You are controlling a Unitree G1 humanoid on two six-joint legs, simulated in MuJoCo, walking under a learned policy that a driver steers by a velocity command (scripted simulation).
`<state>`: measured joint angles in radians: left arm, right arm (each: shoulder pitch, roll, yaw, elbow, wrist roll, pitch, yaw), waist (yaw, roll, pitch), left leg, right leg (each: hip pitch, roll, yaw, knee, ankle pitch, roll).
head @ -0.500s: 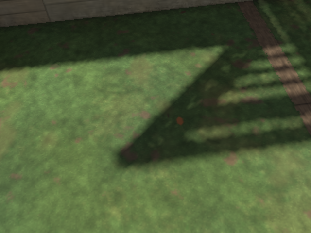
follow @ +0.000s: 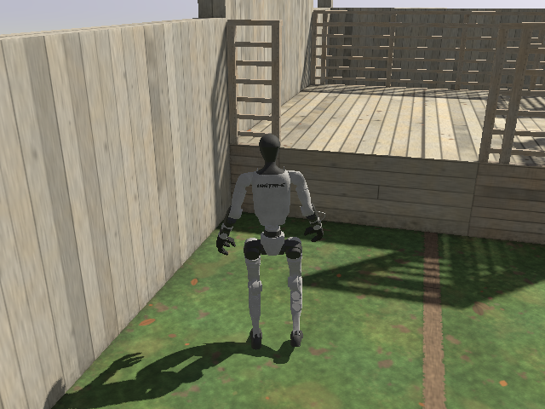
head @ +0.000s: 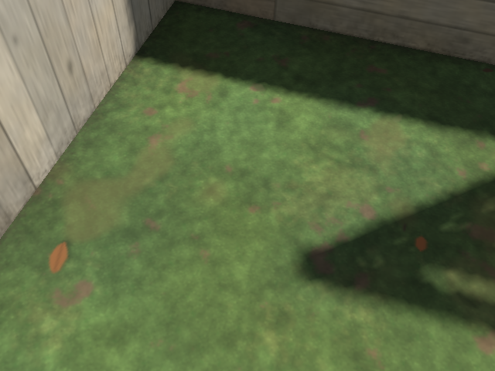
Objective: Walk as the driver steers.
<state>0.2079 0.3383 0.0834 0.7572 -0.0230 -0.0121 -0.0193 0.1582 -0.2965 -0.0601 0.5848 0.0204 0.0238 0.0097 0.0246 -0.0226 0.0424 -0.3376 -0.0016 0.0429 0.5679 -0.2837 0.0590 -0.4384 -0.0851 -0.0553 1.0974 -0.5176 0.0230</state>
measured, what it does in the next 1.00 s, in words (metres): walks ahead, turning right: right foot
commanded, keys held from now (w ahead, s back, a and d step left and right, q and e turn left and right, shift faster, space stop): w+e+shift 0.26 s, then e+shift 0.34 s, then w+e+shift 0.10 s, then w+shift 0.04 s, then w+q+shift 0.26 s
